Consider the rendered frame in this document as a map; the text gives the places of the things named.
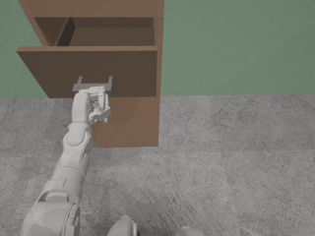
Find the drawer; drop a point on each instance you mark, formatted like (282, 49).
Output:
(96, 48)

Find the left robot shin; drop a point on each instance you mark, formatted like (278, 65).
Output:
(125, 217)

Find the cabinet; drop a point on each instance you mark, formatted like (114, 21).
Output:
(134, 121)

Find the left robot upper arm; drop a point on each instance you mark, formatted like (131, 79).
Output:
(53, 219)

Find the robot left hand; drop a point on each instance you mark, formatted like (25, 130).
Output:
(84, 111)

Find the robot left thigh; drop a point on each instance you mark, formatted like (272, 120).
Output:
(124, 227)

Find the handle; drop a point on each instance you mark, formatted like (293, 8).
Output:
(107, 86)

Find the robot left forearm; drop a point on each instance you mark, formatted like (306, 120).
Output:
(66, 182)

